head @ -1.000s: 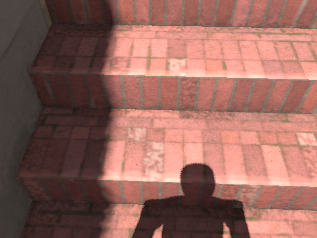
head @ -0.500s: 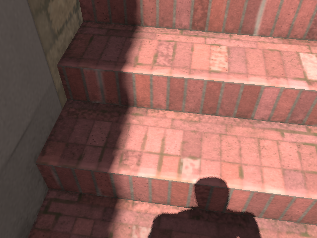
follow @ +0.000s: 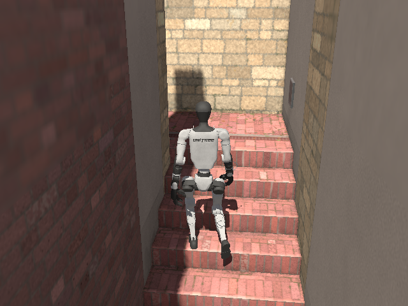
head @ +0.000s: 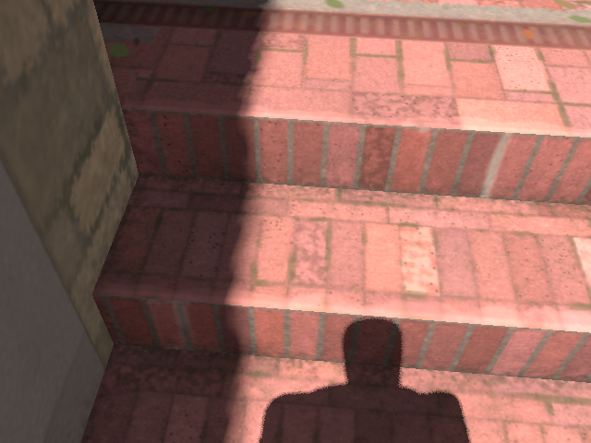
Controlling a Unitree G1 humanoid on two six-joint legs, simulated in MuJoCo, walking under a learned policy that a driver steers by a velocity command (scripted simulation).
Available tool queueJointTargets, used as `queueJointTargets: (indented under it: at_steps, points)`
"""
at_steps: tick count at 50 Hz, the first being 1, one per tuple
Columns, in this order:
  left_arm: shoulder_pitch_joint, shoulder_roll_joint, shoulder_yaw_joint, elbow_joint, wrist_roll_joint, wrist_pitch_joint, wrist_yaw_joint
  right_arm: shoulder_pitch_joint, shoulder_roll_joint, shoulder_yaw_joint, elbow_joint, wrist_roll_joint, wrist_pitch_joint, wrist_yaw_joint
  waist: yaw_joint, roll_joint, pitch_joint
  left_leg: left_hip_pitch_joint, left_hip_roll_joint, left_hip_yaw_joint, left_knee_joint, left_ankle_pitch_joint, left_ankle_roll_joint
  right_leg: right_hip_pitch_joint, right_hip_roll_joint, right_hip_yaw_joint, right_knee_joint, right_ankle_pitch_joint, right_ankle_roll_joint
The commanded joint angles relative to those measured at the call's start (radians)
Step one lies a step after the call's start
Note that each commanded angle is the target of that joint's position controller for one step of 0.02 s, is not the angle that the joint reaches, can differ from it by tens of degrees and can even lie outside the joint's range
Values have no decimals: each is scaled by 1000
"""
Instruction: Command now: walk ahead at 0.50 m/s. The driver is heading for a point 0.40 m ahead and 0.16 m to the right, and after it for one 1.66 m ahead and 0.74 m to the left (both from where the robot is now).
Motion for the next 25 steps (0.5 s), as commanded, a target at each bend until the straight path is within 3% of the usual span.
queueJointTargets:
  at_steps: [1,2,3,4,6,7,8,9,10,11,12,13,14,15,16,17,18,19,20,21,22,23,24,25]
  points:
    - [-163,-47,-12,-145,-21,0,42,224,-2,-11,162,-13,-12,11,19,39,-18,437,275,-612,-637,161,155,-529,32,118,468,6,-116]
    - [-133,-45,-16,-155,-20,27,44,208,38,3,169,-28,-18,18,67,24,-26,439,260,-495,-638,266,126,-573,12,87,452,22,-128]
    - [-124,-54,-24,-157,-15,46,38,198,50,-1,179,-21,-31,14,88,45,0,450,229,-402,-648,291,118,-633,0,56,491,-44,-132]
    - [-108,-37,-20,-151,-18,60,24,169,47,-9,158,-17,-40,21,107,47,8,420,215,-301,-673,270,120,-632,-29,19,466,-83,-119]
    - [-177,-30,-24,-188,-18,67,17,122,58,-2,133,-43,-67,11,131,72,45,300,171,-154,-758,210,128,-598,-68,-73,425,-121,-111]
    - [-225,-39,-36,-199,-21,72,6,194,39,-1,156,-58,-71,3,95,156,54,325,190,-178,-795,182,165,-665,-65,-112,599,-175,-115]
    - [-261,-40,-43,-225,-20,74,6,239,47,6,174,-66,-74,-3,92,134,66,358,199,-173,-810,131,158,-734,-81,-104,586,-157,-128]
    - [-304,-45,-56,-242,-25,80,11,330,41,13,209,-79,-70,-5,61,156,83,432,224,-199,-831,172,174,-833,-83,-91,667,-180,-132]
    - [-382,-55,-71,-306,-36,83,21,424,36,23,253,-106,-64,-4,43,132,85,542,257,-202,-837,202,156,-940,-98,-76,652,-198,-160]
    - [-447,-58,-81,-340,-39,86,31,485,35,28,281,-118,-59,-1,28,95,100,633,281,-195,-853,247,147,-1016,-113,-69,590,-226,-175]
    - [-509,-26,-78,-375,-40,82,41,517,6,25,277,-124,-62,6,8,57,85,686,272,-154,-878,230,135,-1014,-139,-123,405,-193,-160]
    - [-548,-14,-79,-397,-49,88,50,571,21,36,282,-123,-61,15,-10,81,75,680,285,-157,-911,241,131,-984,-159,-149,326,-131,-138]
    - [-576,-16,-78,-406,-44,95,51,601,15,38,284,-113,-58,15,-26,103,109,683,280,-129,-938,258,135,-985,-162,-188,259,-103,-129]
    - [-678,-12,-80,-443,-41,114,35,515,-20,30,232,-79,-42,38,-29,105,138,527,300,-57,-1056,291,143,-789,-179,-272,65,-279,-106]
    - [-777,-17,-81,-474,-35,128,21,564,-32,28,239,-49,-38,47,-67,118,132,459,289,-49,-1091,324,166,-666,-144,-335,20,-384,-91]
    - [-718,-57,-82,-447,-22,121,-2,551,-58,26,211,-28,-47,46,-45,164,134,468,291,4,-1076,502,158,-554,-115,-382,38,-396,-69]
    - [-655,-102,-93,-434,-17,123,-17,572,-94,21,221,-25,-53,49,-6,187,102,506,297,32,-1013,819,181,-461,-82,-399,40,-328,-64]
    - [-641,-63,-81,-441,-27,113,-24,574,-142,12,219,-34,-62,65,27,178,92,562,317,48,-961,1263,194,-365,-31,-409,-33,-356,-56]
    - [-618,-36,-69,-439,-31,106,-31,583,-199,-6,222,-31,-75,70,59,222,74,668,308,64,-897,1560,193,-309,23,-435,-165,-421,-47]
    - [-551,-5,-53,-425,-44,87,-20,598,-235,-24,221,-11,-87,73,78,252,54,771,309,61,-823,1770,145,-199,56,-443,-341,-452,-37]
    - [-466,27,-37,-399,-45,74,4,571,-260,-38,215,-1,-95,79,107,283,-8,788,299,42,-732,1878,90,-18,68,-402,-432,-349,-50]
    - [-378,65,-39,-374,-38,74,23,611,-168,-27,195,-26,-105,86,81,159,-192,499,244,-13,-568,1700,10,413,-20,-191,-361,198,-132]
    - [-211,101,-29,-333,-16,91,32,577,-166,-29,166,-11,-105,99,143,86,-294,318,146,-92,-398,1246,-16,635,-83,24,-569,152,-162]
    - [21,172,6,-234,32,97,50,497,-61,-27,147,-8,-86,114,200,-94,-271,71,38,-173,-134,300,-61,789,-231,331,-878,298,-233]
